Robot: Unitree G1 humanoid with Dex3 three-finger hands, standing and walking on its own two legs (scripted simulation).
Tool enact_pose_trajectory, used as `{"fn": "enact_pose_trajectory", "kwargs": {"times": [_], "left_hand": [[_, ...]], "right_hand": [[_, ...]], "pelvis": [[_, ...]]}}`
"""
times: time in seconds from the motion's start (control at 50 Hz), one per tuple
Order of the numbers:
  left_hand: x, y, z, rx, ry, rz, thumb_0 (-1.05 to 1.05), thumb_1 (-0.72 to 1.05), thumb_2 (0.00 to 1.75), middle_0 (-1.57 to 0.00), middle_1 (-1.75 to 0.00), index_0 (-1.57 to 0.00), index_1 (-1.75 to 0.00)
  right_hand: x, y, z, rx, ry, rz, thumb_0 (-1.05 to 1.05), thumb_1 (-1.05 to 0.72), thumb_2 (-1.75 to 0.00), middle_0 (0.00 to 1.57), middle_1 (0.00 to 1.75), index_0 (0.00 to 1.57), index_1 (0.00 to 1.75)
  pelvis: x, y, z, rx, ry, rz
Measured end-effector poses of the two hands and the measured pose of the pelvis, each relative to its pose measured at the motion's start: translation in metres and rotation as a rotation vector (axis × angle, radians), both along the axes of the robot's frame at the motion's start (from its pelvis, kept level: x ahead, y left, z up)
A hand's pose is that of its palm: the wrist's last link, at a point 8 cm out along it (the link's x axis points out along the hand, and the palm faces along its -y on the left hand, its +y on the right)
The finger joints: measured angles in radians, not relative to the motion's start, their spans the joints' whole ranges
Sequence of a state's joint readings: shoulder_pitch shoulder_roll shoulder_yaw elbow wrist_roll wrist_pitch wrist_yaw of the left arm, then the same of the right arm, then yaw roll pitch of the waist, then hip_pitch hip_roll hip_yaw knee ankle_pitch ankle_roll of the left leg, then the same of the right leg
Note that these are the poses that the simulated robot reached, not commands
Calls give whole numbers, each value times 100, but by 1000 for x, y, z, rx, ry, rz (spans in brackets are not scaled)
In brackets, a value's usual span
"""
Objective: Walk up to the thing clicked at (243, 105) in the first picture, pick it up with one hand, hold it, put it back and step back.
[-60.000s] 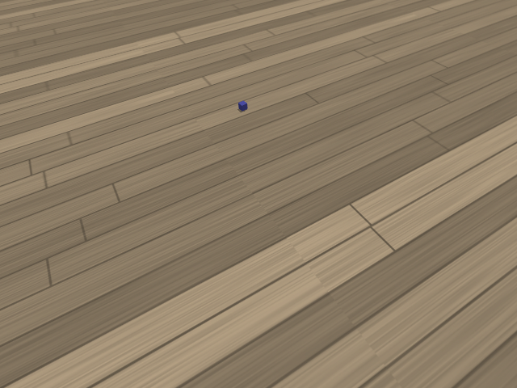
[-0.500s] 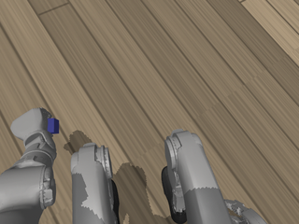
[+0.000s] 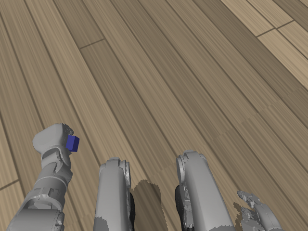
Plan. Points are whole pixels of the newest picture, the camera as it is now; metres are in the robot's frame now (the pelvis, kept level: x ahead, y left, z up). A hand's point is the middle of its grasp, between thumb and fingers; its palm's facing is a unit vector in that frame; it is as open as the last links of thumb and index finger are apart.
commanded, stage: lift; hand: left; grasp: from above
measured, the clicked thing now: (69, 143) +0.38 +0.28 -0.17
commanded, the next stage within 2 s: hold in 1.32 s
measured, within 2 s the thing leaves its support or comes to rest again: neither
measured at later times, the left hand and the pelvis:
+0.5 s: hand (27, 137) +0.33 +0.26 +0.07, palm faces -0.39 -0.25 -0.89, open 6.8 cm; pelvis +0.04 +0.00 +0.18, yaw +2 degrees
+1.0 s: hand out of the picture +0.36 +0.24 +0.18, palm faces -0.41 -0.24 -0.88, open 6.7 cm; pelvis +0.08 +0.00 +0.28, yaw +3 degrees
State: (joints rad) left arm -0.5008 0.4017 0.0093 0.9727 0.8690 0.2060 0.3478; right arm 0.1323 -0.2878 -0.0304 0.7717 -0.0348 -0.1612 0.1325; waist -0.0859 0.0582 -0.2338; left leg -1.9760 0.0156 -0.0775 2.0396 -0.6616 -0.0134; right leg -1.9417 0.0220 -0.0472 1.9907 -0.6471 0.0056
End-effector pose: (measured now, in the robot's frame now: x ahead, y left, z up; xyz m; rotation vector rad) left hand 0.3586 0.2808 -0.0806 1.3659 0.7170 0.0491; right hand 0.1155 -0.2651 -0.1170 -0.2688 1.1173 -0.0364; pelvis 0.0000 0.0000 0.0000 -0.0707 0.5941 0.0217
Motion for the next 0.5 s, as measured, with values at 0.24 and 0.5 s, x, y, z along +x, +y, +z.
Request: {"fn": "enact_pose_trajectory", "kwargs": {"times": [0.24, 0.5], "left_hand": [[-17, -8, 98, -4, -2, 8, 14, 54, 2, -134, 0, -104, 0], [-21, -20, 205, -18, 23, 0, 11, 54, 1, -129, 0, -105, 0]], "right_hand": [[48, 9, 87, -60, -117, -53, 0, -91, -90, 20, 30, 20, 30], [53, 16, 187, -74, -115, -123, 0, -90, -90, 20, 30, 20, 30]], "pelvis": [[11, -1, 83, 17, -71, 16], [39, 0, 182, 32, -196, 25]]}}
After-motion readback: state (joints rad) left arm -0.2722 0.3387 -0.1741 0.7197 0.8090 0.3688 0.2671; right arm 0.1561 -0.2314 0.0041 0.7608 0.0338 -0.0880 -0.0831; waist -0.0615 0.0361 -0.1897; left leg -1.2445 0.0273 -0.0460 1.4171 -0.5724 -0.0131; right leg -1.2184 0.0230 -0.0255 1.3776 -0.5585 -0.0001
